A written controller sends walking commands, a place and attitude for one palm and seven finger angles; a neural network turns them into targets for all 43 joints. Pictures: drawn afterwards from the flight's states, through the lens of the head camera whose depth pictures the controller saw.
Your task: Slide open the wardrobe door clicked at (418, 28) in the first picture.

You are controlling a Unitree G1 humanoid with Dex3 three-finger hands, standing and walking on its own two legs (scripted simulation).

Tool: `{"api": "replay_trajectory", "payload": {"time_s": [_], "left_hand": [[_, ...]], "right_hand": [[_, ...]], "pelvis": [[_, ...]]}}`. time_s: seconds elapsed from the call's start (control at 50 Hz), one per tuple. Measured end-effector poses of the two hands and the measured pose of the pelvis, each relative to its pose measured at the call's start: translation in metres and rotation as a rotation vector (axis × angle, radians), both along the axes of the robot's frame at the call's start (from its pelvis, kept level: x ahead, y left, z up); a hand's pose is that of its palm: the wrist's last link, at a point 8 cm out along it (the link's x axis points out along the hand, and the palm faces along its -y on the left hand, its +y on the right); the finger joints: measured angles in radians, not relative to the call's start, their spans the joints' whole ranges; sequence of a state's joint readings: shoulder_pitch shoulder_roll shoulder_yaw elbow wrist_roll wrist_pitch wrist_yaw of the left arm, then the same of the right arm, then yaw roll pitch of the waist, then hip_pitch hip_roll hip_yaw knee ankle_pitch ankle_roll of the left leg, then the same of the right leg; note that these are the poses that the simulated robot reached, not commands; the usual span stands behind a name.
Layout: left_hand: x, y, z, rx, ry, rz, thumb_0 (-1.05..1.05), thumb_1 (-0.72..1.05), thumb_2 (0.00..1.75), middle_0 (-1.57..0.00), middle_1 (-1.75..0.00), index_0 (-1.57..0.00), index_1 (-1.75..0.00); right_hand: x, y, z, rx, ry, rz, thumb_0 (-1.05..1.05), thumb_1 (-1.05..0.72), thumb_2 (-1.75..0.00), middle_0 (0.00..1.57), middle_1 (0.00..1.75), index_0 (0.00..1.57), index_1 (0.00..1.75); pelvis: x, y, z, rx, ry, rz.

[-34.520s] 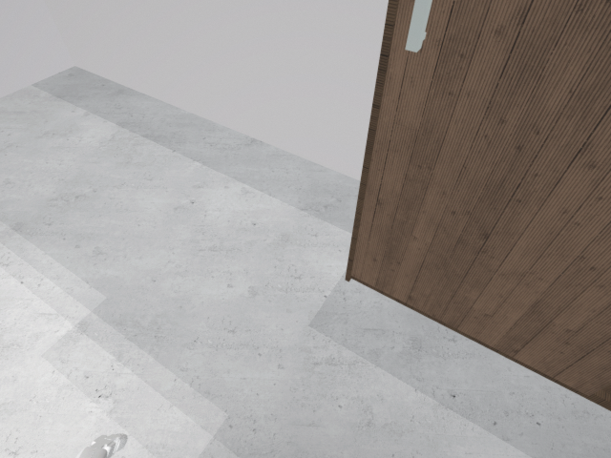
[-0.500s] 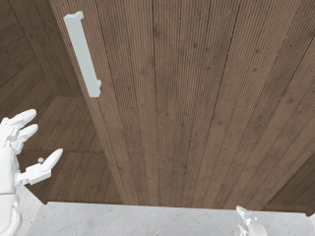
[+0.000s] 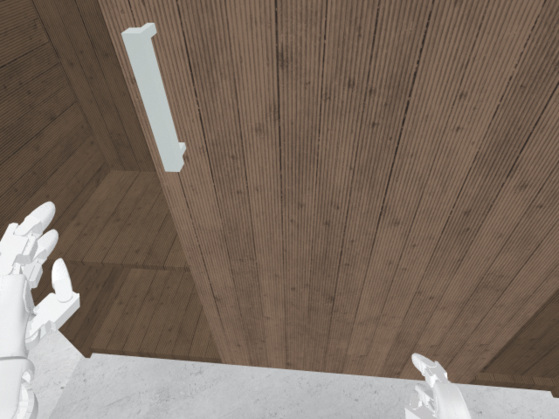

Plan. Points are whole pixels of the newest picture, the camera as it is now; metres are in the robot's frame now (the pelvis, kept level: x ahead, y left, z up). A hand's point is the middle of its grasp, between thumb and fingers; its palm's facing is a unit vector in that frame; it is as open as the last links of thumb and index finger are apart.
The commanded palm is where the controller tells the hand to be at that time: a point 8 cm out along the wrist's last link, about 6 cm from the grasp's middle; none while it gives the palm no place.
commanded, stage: draw the hand back to the body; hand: left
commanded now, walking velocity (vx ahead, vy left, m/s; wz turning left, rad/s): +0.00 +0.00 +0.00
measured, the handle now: (162, 102) +0.45 +0.24 +0.26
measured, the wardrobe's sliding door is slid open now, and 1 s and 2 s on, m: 0.51 0.51 0.51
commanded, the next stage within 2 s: step back with the hand held close in 0.02 s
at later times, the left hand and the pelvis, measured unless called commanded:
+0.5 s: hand (65, 319) +0.16 +0.27 +0.14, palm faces +0.33 -0.81 -0.48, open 7.4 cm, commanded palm +0.11 +0.31 +0.17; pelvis -0.04 +0.02 +0.00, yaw -1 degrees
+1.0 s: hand out of the picture +0.07 +0.31 +0.15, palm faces +0.50 -0.77 -0.39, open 7.4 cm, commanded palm +0.01 +0.34 +0.17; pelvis -0.11 +0.03 -0.02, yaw +3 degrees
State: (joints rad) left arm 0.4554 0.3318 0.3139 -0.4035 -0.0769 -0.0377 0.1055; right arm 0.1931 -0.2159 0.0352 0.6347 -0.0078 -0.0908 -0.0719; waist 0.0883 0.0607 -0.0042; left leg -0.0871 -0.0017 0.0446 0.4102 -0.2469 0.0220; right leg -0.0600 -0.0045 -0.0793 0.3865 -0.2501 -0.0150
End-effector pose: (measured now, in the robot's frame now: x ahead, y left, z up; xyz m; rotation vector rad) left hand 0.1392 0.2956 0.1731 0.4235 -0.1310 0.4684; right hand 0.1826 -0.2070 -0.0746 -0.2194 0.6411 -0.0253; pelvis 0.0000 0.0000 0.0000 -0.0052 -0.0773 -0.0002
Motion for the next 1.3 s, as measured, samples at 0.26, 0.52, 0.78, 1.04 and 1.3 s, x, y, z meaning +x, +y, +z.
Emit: {"api": "replay_trajectory", "payload": {"time_s": [0.26,0.52,0.78,1.04,1.3], "left_hand": [[0.002,0.008,0.011,0.081,-0.033,0.004,0.01,0.89,0.9,-0.22,-0.3,-0.21,-0.31],[-0.016,0.013,-0.005,0.12,0.062,-0.123,0.01,0.89,0.89,-0.22,-0.3,-0.21,-0.31],[-0.075,0.048,-0.008,0.159,-0.057,-0.003,0.01,0.89,0.9,-0.21,-0.3,-0.21,-0.31],[-0.112,0.049,-0.007,0.14,-0.17,-0.041,0.01,0.89,0.9,-0.22,-0.3,-0.21,-0.31],[-0.151,0.053,-0.005,0.203,-0.101,-0.045,0.01,0.89,0.9,-0.21,-0.3,-0.21,-0.31]], "right_hand": [[-0.023,-0.022,-0.004,-0.033,0.06,-0.05,0.01,-0.9,-0.89,0.2,0.3,0.2,0.3],[-0.058,-0.021,0.003,-0.074,0.09,-0.156,0.01,-0.9,-0.89,0.2,0.3,0.2,0.3],[-0.092,0.009,-0.002,-0.077,0.041,-0.071,0.01,-0.9,-0.89,0.2,0.3,0.2,0.3],[-0.124,0.019,0.0,-0.126,0.039,-0.028,0.01,-0.9,-0.89,0.2,0.3,0.21,0.3],[-0.152,0.026,-0.008,-0.072,0.047,-0.002,0.01,-0.9,-0.89,0.2,0.3,0.2,0.3]], "pelvis": [[-0.011,-0.006,0.0,-0.015,0.035,0.005],[-0.039,0.017,-0.003,-0.011,0.085,-0.02],[-0.082,0.03,-0.015,-0.027,0.066,0.05],[-0.119,0.037,-0.019,-0.055,0.062,0.051],[-0.159,0.029,-0.02,-0.029,0.196,-0.015]]}}
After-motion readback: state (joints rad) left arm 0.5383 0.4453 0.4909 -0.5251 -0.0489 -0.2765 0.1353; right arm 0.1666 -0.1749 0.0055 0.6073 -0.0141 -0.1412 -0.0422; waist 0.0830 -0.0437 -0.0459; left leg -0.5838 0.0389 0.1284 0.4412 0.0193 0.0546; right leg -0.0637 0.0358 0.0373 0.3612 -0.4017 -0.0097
